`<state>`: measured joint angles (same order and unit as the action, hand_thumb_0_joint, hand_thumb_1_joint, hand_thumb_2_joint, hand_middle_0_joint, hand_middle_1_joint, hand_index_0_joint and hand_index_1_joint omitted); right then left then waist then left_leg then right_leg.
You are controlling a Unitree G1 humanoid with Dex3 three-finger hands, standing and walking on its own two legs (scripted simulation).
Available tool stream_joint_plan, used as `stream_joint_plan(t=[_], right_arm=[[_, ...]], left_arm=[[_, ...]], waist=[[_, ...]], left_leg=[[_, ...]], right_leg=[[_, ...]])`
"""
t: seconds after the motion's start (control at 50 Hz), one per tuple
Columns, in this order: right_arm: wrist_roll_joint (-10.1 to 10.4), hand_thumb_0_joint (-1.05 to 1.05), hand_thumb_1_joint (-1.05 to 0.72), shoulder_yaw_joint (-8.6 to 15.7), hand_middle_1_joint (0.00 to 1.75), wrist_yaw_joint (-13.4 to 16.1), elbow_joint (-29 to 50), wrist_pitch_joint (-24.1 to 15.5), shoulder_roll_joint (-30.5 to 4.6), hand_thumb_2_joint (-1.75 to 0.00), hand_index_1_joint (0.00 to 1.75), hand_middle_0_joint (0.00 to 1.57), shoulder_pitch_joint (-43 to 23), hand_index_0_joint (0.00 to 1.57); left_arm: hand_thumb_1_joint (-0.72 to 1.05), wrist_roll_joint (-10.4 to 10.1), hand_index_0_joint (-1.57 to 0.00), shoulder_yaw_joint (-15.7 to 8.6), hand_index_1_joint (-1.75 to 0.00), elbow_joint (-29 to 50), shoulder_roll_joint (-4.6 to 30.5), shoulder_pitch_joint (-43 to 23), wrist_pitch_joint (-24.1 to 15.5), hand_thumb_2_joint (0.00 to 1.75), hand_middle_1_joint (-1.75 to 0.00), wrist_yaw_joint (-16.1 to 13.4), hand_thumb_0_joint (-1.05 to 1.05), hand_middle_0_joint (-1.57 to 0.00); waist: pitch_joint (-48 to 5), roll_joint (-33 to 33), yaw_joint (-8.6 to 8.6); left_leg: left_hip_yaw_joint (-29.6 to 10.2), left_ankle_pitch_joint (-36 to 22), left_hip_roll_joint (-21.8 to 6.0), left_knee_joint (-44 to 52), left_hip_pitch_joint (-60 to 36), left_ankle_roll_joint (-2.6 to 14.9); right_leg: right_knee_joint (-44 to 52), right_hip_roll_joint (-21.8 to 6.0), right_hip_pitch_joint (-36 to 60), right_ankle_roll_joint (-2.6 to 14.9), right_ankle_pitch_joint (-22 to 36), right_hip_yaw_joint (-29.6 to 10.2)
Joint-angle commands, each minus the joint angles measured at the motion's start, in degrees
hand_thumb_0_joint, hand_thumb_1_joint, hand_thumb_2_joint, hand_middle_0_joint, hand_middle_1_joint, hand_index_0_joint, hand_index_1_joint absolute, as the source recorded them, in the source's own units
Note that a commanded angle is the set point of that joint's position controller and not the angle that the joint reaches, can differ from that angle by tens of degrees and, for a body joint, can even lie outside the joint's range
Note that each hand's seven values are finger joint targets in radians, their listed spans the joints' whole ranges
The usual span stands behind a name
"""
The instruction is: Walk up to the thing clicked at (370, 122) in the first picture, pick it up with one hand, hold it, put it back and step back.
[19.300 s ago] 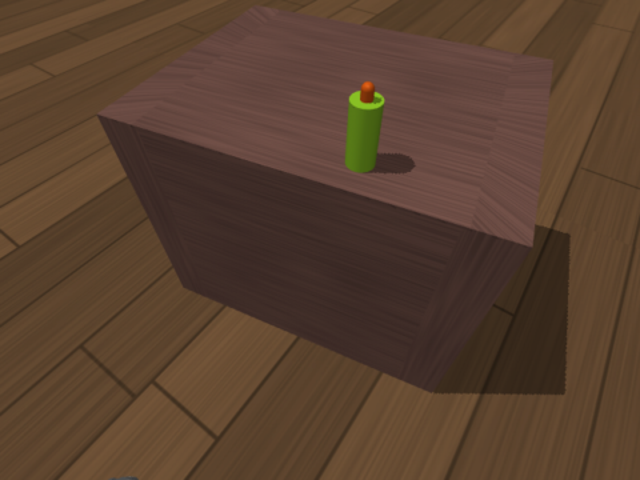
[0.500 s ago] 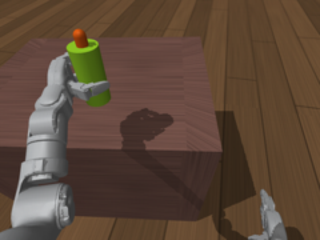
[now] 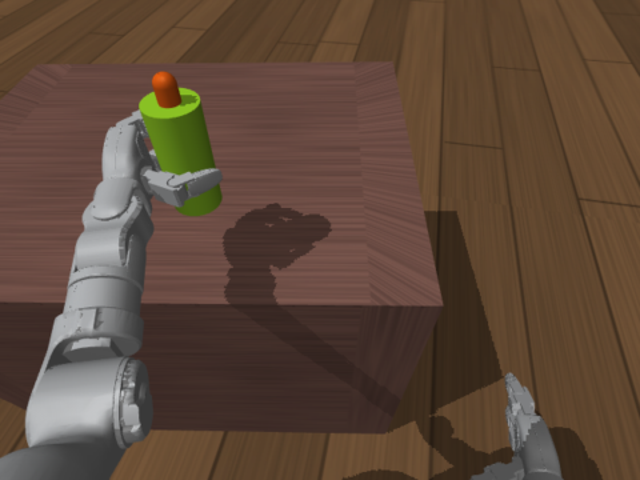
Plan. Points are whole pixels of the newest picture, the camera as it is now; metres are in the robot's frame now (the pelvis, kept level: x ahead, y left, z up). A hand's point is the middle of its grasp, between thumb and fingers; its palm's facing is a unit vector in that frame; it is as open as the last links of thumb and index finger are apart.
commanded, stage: crouch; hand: left
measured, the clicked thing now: (182, 145) +0.43 +0.15 +0.20
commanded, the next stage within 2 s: lower in 0.14 s
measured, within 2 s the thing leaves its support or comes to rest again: rests again in 1.56 s
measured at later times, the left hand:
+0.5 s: hand (197, 173) +0.46 +0.16 +0.14, palm faces +0.07 -1.00 -0.01, open 9.9 cm
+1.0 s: hand (206, 191) +0.48 +0.16 +0.09, palm faces +0.06 -1.00 -0.01, open 9.9 cm
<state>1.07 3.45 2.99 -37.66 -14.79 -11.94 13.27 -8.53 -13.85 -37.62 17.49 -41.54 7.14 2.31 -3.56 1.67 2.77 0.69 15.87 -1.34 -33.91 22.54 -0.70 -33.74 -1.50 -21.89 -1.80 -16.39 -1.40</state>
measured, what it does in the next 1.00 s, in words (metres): stands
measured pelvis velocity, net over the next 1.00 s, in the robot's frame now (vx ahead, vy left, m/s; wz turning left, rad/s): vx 0.00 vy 0.00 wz -0.01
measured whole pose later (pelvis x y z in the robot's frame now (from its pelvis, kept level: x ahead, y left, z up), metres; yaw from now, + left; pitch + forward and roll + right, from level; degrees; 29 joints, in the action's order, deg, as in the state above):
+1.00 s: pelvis +0.00 +0.00 -0.03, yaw +0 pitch +13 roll -1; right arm -0.1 3.2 1.9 -25.8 -5.6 -11.9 14.0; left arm -7.1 -16.2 -53.8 20.1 -44.8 -10.9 4.5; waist -5.4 1.0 6.6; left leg 0.1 20.8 -2.5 -46.4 38.5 -0.8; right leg -44.7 -0.3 -37.1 -1.7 -20.4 -1.2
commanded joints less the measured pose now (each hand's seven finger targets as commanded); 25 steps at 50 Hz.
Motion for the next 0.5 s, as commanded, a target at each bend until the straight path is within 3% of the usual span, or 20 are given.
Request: stream_joint_plan(t=[0.0, 0.02, 0.08, 0.12, 0.16, 0.26, 0.28, 0.3, 0.34, 0.36, 0.42, 0.44, 0.48], right_arm=[[0.4, 0.0, 0.54, 2.4, 0.05, 0.4, 9.6, -2.0, -7.5, -0.05, 0.05, 0.05, -4.8, 0.05], [0.4, 0.0, 0.54, 3.2, 0.05, 0.6, 11.6, -1.8, -8.5, -0.05, 0.05, 0.05, -5.5, 0.05], [0.2, 0.0, 0.54, 1.8, 0.05, 0.6, 10.4, -1.1, -6.7, -0.05, 0.05, 0.05, -4.1, 0.05], [0.3, 0.0, 0.54, 2.2, 0.05, 0.7, 12.4, -0.9, -7.4, -0.05, 0.05, 0.05, -4.7, 0.05], [0.3, 0.0, 0.54, 1.2, 0.05, 0.6, 10.7, -0.3, -6.1, -0.05, 0.05, 0.05, -3.6, 0.05], [0.2, 0.0, 0.53, 2.3, 0.05, 0.5, 11.3, 0.9, -7.8, -0.06, 0.05, 0.05, -3.6, 0.05], [0.2, 0.0, 0.54, 1.4, 0.05, 0.3, 9.8, 1.1, -6.2, -0.05, 0.05, 0.05, -3.4, 0.05], [0.1, 0.0, 0.53, 1.2, 0.05, 0.1, 10.6, 1.2, -6.3, -0.05, 0.05, 0.05, -3.8, 0.05], [0.1, 0.0, 0.53, 2.8, 0.05, 0.3, 11.7, 1.3, -8.6, -0.06, 0.05, 0.05, -5.3, 0.05], [0.1, 0.0, 0.52, 1.9, 0.05, 0.2, 12.4, 1.5, -7.5, -0.06, 0.05, 0.05, -5.0, 0.05], [0.0, 0.0, 0.52, 1.7, 0.05, 0.1, 11.0, 2.2, -7.0, -0.06, 0.05, 0.05, -4.5, 0.05], [0.0, 0.0, 0.52, 3.5, 0.05, 0.4, 13.6, 2.2, -9.3, -0.06, 0.05, 0.05, -6.4, 0.05], [-0.2, 0.0, 0.52, 1.3, 0.05, 0.2, 14.3, 2.5, -7.0, -0.06, 0.05, 0.05, -5.7, 0.05]], left_arm=[[0.06, -0.3, -1.36, -2.4, -1.47, 11.7, 12.4, -29.8, -6.5, 1.29, -1.47, -0.1, 0.0, -1.34], [0.07, -0.4, -1.37, -3.4, -1.49, 11.7, 13.8, -30.7, -7.2, 1.31, -1.49, -0.1, 0.0, -1.35], [0.08, -0.3, -1.36, -2.4, -1.49, 10.3, 12.2, -31.0, -8.6, 1.31, -1.48, 0.4, 0.0, -1.34], [0.06, -0.4, -1.37, -3.5, -1.49, 9.3, 14.0, -31.1, -9.2, 1.3, -1.48, 0.3, 0.0, -1.35], [0.08, -0.5, -1.36, -2.7, -1.48, 7.4, 12.9, -30.9, -9.6, 1.31, -1.48, 0.8, 0.0, -1.34], [0.09, 0.2, -1.38, -3.3, -1.5, 2.9, 14.5, -30.4, -10.8, 1.3, -1.5, 0.7, 0.0, -1.37], [0.09, 0.1, -1.38, -2.8, -1.5, 2.3, 13.0, -30.4, -11.2, 1.29, -1.5, 0.9, 0.0, -1.36], [0.09, 0.0, -1.38, -2.2, -1.5, 1.5, 12.1, -30.9, -11.8, 1.29, -1.49, 1.2, 0.0, -1.36], [0.1, 0.1, -1.4, -3.7, -1.52, 0.7, 14.7, -30.2, -12.9, 1.3, -1.51, 1.2, 0.0, -1.38], [0.12, 0.1, -1.41, -2.6, -1.52, 1.8, 13.4, -31.6, -13.7, 1.31, -1.52, 1.4, 0.0, -1.39], [0.08, -0.1, -1.38, -2.5, -1.5, -0.1, 13.0, -32.4, -15.4, 1.29, -1.5, 1.8, 0.0, -1.36], [0.09, -0.3, -1.37, -3.9, -1.49, 1.9, 15.5, -33.0, -16.3, 1.29, -1.49, 1.7, 0.0, -1.35], [0.1, 0.0, -1.37, -3.2, -1.48, 1.7, 14.4, -33.1, -17.3, 1.28, -1.48, 1.6, 0.0, -1.35]], waist=[[-20.8, -0.4, 0.26], [-20.8, -1.5, 0.59], [-20.7, -0.4, 1.25], [-20.9, -0.8, 1.02], [-19.9, -1.0, 1.35], [-19.8, -1.0, 1.88], [-17.9, -0.4, 1.65], [-18.2, -1.2, 2.29], [-19.6, -2.3, 2.08], [-20.7, -1.7, 2.47], [-20.6, -0.6, 2.75], [-22.1, -0.6, 2.58], [-25.0, -0.8, 2.52]], left_leg=[[0.0, -16.5, 0.4, 2.5, -13.2, 0.94], [0.2, -16.0, 0.6, 2.4, -12.2, 1.22], [0.3, -14.6, 0.5, 2.5, -12.5, 1.19], [0.5, -14.4, 0.7, 2.3, -11.7, 1.35], [0.8, -13.6, 1.0, 2.3, -10.3, 1.56], [0.5, -12.9, 0.7, 2.2, -9.9, 1.5], [0.5, -12.7, 0.6, 2.0, -9.2, 1.44], [0.6, -12.1, 0.6, 1.8, -8.1, 1.57], [0.5, -10.9, 0.6, 1.3, -7.1, 1.72], [0.6, -10.1, 0.7, 1.0, -7.3, 1.76], [0.1, -9.6, 0.2, 0.2, -7.1, 1.49], [0.1, -9.4, 0.2, -0.2, -7.1, 1.52], [0.1, -10.1, 0.2, -1.2, -6.5, 1.58]], right_leg=[[3.6, 2.0, 3.9, 1.77, 16.7, 3.3], [3.9, 1.9, 4.9, 1.45, 16.9, 3.1], [3.9, 1.9, 3.6, 1.49, 15.9, 3.0], [4.1, 1.7, 4.5, 1.35, 15.9, 2.9], [4.3, 1.6, 4.3, 1.21, 15.8, 2.6], [4.0, 1.8, 2.6, 1.45, 15.0, 2.7], [3.7, 1.9, 1.5, 1.54, 14.6, 2.8], [3.6, 1.8, 1.7, 1.49, 14.3, 2.6], [3.0, 1.8, 1.8, 1.42, 13.2, 2.5], [3.0, 1.7, 1.5, 1.36, 12.7, 2.3], [1.8, 2.1, -1.4, 1.74, 11.7, 2.7], [1.7, 2.0, -0.8, 1.67, 11.4, 2.6], [0.6, 1.9, 0.5, 1.55, 12.4, 2.6]])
